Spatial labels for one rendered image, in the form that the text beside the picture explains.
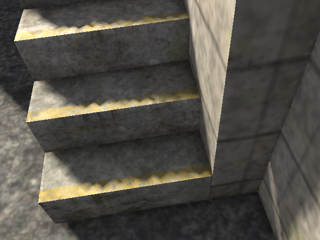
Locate stairs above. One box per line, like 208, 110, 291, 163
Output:
14, 0, 213, 224

